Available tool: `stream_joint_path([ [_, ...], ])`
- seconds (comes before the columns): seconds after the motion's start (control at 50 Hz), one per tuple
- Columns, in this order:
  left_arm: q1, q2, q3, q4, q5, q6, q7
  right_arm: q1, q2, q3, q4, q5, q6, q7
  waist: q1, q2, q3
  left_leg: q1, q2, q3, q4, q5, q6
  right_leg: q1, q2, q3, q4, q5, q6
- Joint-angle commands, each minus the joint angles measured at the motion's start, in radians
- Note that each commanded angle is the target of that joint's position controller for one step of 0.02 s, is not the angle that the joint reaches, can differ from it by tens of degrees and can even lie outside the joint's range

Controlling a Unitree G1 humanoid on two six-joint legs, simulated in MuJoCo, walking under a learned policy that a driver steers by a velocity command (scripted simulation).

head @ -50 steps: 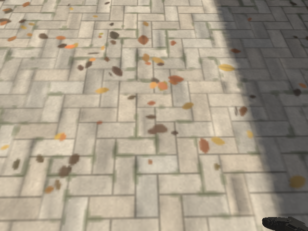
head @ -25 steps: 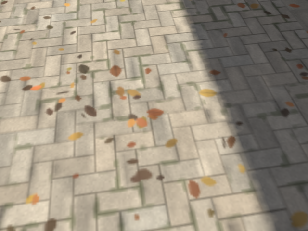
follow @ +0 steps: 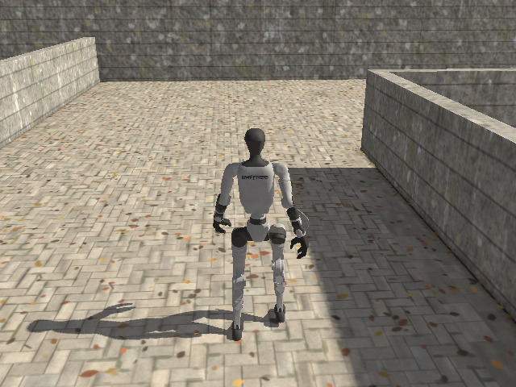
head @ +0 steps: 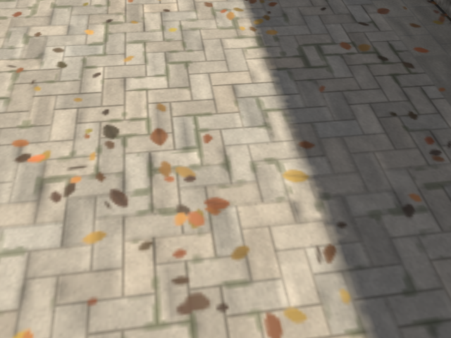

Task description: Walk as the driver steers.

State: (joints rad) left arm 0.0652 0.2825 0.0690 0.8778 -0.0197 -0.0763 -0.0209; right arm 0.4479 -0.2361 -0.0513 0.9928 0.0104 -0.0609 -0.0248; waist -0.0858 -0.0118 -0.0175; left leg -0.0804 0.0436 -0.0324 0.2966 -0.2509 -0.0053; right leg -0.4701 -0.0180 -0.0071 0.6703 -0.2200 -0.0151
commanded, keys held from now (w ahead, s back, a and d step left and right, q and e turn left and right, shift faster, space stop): w+q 0.92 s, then w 0.08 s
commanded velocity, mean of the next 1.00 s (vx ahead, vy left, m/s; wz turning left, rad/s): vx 0.48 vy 0.00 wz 0.50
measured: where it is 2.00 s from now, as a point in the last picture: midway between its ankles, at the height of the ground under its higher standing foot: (136, 291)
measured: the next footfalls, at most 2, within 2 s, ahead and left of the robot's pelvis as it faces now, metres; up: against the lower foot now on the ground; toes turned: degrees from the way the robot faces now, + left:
right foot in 0.12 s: +0.15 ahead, -0.15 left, +0.00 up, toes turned +3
left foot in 0.60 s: +0.40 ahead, +0.17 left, +0.00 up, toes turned +22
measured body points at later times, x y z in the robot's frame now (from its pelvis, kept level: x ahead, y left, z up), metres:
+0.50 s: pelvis +0.21 -0.01 -0.02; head +0.24 +0.01 +0.43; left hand +0.13 +0.26 -0.16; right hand +0.47 -0.20 -0.11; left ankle +0.35 +0.17 -0.71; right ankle +0.11 -0.15 -0.75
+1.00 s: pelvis +0.47 +0.12 -0.01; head +0.48 +0.15 +0.44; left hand +0.54 +0.44 -0.10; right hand +0.66 -0.11 -0.11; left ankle +0.37 +0.16 -0.75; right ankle +0.72 +0.07 -0.70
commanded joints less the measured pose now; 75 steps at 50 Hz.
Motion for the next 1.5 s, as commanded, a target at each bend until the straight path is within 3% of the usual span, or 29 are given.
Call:
stream_joint_path([
  [0.02,-0.158,0.029,-0.006,-0.09,-0.009,-0.024,-0.013,-0.006,-0.196,-0.045,-0.042,0.008,-0.004,0.0,0.008,0.172,0.08,-0.046,0.167,-0.197,-0.124,0.006,0.186,0.022,0.034,-0.036,-0.139,0.029,0.022],
  [0.1,0.054,0.114,0.027,-0.026,-0.015,-0.021,0.009,-0.062,-0.179,-0.045,-0.059,0.019,-0.001,0.001,0.132,0.147,0.015,-0.201,0.13,-0.196,0.026,0.049,0.129,0.404,0.017,-0.006,-0.248,0.082,-0.009],
  [0.12,0.207,0.17,0.047,0.003,-0.006,-0.021,0.024,-0.098,-0.127,-0.032,-0.08,0.01,-0.005,0.003,0.205,0.061,-0.075,-0.327,0.058,-0.126,0.27,0.038,0.084,0.62,-0.108,0.125,-0.262,0.034,-0.052],
  [0.14,0.315,0.286,0.073,0.016,0.009,-0.009,0.032,-0.069,-0.024,-0.007,-0.132,0.008,-0.022,-0.002,0.214,-0.228,-0.198,-0.598,-0.056,0.006,0.619,-0.209,0.019,0.854,-0.355,0.461,-0.344,-0.09,-0.165],
  [0.16,0.325,0.239,0.06,0.029,0.022,-0.01,0.026,-0.052,-0.081,-0.022,-0.134,0.032,-0.035,-0.005,0.207,-0.246,-0.194,-0.693,-0.028,-0.067,0.844,-0.331,0.017,0.775,-0.429,0.669,-0.43,-0.297,-0.245],
  [0.18,0.245,0.16,0.035,0.012,0.016,-0.019,0.021,-0.074,-0.143,-0.04,-0.135,0.045,-0.035,-0.003,0.177,-0.171,-0.075,-0.736,0.025,-0.1,0.924,-0.256,0.036,0.67,-0.393,0.567,-0.452,-0.345,-0.218],
  [0.26,0.096,0.05,0.006,0.006,0.023,-0.03,0.014,-0.121,-0.079,-0.046,-0.143,0.025,-0.008,0.001,0.096,-0.116,0.071,-0.644,0.103,-0.074,0.849,-0.02,0.049,0.414,-0.248,0.178,-0.522,0.026,-0.123],
  [0.38,0.129,0.116,0.025,0.031,0.03,-0.029,0.035,-0.265,-0.043,-0.029,-0.236,0.015,0.006,0.035,0.101,-0.049,0.095,-0.634,0.098,-0.026,0.575,0.192,0.024,0.38,-0.24,-0.028,-0.564,0.252,-0.152],
  [0.5,0.207,0.165,0.041,0.049,0.0,-0.009,0.039,-0.438,-0.065,-0.018,-0.334,0.013,0.016,0.078,0.136,-0.024,0.123,-0.581,0.058,0.063,0.363,0.216,0.072,0.502,-0.273,-0.15,-0.51,0.378,-0.116],
  [0.54,0.21,0.197,0.049,0.046,-0.003,0.005,0.04,-0.418,-0.101,-0.034,-0.352,0.012,0.022,0.085,0.103,-0.053,0.075,-0.479,-0.003,0.119,0.347,0.129,0.108,0.55,-0.276,-0.187,-0.387,0.683,-0.095],
  [0.58,0.2,0.214,0.051,0.036,-0.006,0.024,0.045,-0.208,-0.175,-0.077,-0.31,0.017,0.028,0.082,-0.023,-0.06,-0.049,-0.173,-0.093,0.163,0.297,0.11,0.165,0.496,-0.244,-0.229,-0.065,0.882,-0.061],
  [0.6,0.213,0.193,0.04,0.024,0.009,0.022,0.048,-0.036,-0.247,-0.115,-0.264,0.021,0.038,0.062,-0.097,0.005,-0.134,0.13,-0.07,0.065,0.279,0.107,0.208,0.284,-0.208,-0.23,0.216,0.695,-0.018],
  [0.62,0.311,0.03,-0.011,-0.033,0.05,-0.001,0.03,-0.04,-0.369,-0.133,-0.261,0.03,0.036,0.049,0.023,0.299,-0.219,0.469,0.215,-0.493,0.195,-0.055,0.383,-0.171,-0.02,-0.189,0.608,-0.246,0.045],
  [0.64,0.227,0.089,-0.007,-0.052,0.01,-0.048,0.016,-0.005,-0.304,-0.106,-0.303,0.014,0.022,0.052,-0.029,0.198,-0.376,0.521,0.306,-0.819,0.005,-0.212,0.444,-0.276,0.037,0.067,0.742,-0.378,0.032],
  [0.66,0.106,0.149,0.01,-0.087,-0.031,-0.071,0.009,-0.042,-0.246,-0.088,-0.293,0.0,0.006,0.057,-0.05,0.134,-0.232,0.437,0.279,-0.691,-0.031,-0.144,0.377,-0.365,-0.011,0.09,0.741,-0.284,0.003],
  [0.7,0.1,0.136,0.009,-0.077,-0.003,-0.08,0.021,-0.186,-0.19,-0.069,-0.318,0.001,-0.008,0.054,0.041,0.017,-0.079,0.137,0.198,-0.462,-0.033,0.053,0.315,-0.272,-0.092,0.092,0.571,-0.141,-0.012],
  [0.74,0.146,0.145,0.022,-0.067,0.011,-0.051,0.021,-0.257,-0.163,-0.056,-0.346,-0.017,-0.012,0.048,0.103,0.046,-0.044,-0.039,0.15,-0.368,-0.073,0.166,0.296,-0.142,-0.122,0.104,0.474,-0.091,0.001],
  [0.86,-0.019,0.083,0.007,-0.132,0.037,-0.023,0.026,-0.174,-0.204,-0.066,-0.321,0.001,-0.016,0.015,0.067,0.052,0.033,-0.169,0.072,-0.236,-0.11,0.183,0.267,-0.142,-0.067,0.075,0.103,0.212,0.075],
  [1.02,-0.161,0.097,-0.001,-0.191,0.018,-0.052,-0.012,-0.058,-0.182,-0.06,-0.259,0.006,-0.003,0.007,0.004,0.102,0.047,-0.033,0.118,-0.294,0.011,0.14,0.215,-0.066,-0.017,0.073,-0.175,0.292,0.034],
  [1.1,0.044,0.164,0.031,-0.143,0.026,-0.069,-0.009,-0.073,-0.162,-0.049,-0.259,0.0,0.013,0.007,0.113,0.134,-0.058,0.012,0.072,-0.279,0.25,0.463,0.164,0.226,-0.003,0.035,-0.232,0.184,-0.06],
  [1.12,0.199,0.22,0.044,-0.129,0.045,-0.071,-0.003,-0.085,-0.129,-0.032,-0.285,-0.016,0.012,0.005,0.181,0.044,-0.202,-0.119,0.004,-0.212,0.527,0.35,0.116,0.484,-0.16,0.195,-0.188,0.292,-0.13],
  [1.14,0.295,0.288,0.066,-0.083,0.05,-0.056,-0.009,0.075,-0.066,-0.016,-0.279,0.011,0.001,0.005,0.126,-0.281,-0.318,-0.491,-0.163,-0.116,0.878,-0.208,0.022,0.818,-0.367,0.619,-0.247,0.272,-0.308],
  [1.16,0.298,0.19,0.042,-0.081,0.014,-0.052,-0.017,0.068,-0.148,-0.026,-0.261,0.015,-0.004,0.0,0.148,-0.212,-0.285,-0.605,-0.137,-0.189,1.002,-0.362,0.009,0.81,-0.39,0.728,-0.315,0.219,-0.305],
  [1.18,0.228,0.136,0.025,-0.099,0.013,-0.047,-0.015,-0.041,-0.199,-0.041,-0.274,0.018,-0.001,-0.002,0.161,-0.114,-0.161,-0.631,-0.104,-0.193,1.04,-0.3,0.002,0.69,-0.357,0.563,-0.306,0.329,-0.267],
  [1.22,0.116,0.09,0.003,-0.111,0.031,-0.037,-0.016,-0.148,-0.188,-0.043,-0.303,-0.01,0.009,-0.008,0.115,-0.013,-0.058,-0.565,-0.038,-0.129,0.949,-0.219,-0.014,0.462,-0.283,0.339,-0.308,0.649,-0.233],
  [1.28,0.082,0.059,-0.015,-0.079,0.037,-0.038,-0.012,-0.115,-0.102,-0.028,-0.298,-0.008,0.03,-0.005,0.057,-0.084,-0.06,-0.414,0.008,-0.074,0.717,-0.158,-0.03,0.336,-0.196,0.185,-0.35,0.791,-0.209],
  [1.32,0.073,0.104,-0.005,-0.06,0.035,-0.029,-0.003,-0.139,-0.074,-0.015,-0.308,-0.01,0.038,-0.009,0.055,-0.101,-0.082,-0.349,0.007,-0.042,0.567,-0.098,-0.046,0.31,-0.187,0.134,-0.357,0.861,-0.217],
  [1.38,0.078,0.139,0.004,-0.04,0.024,-0.006,0.007,-0.183,-0.086,-0.013,-0.305,-0.007,0.047,-0.008,0.074,-0.099,-0.115,-0.25,-0.004,-0.015,0.414,0.057,-0.046,0.299,-0.178,0.092,-0.37,0.798,-0.201],
  [1.5,0.098,0.103,-0.018,0.005,0.008,0.021,0.008,-0.263,-0.121,-0.026,-0.313,-0.025,0.055,-0.007,0.07,-0.057,-0.042,-0.079,-0.003,-0.02,0.096,0.276,0.02,0.251,-0.138,0.114,-0.319,0.329,-0.118],
])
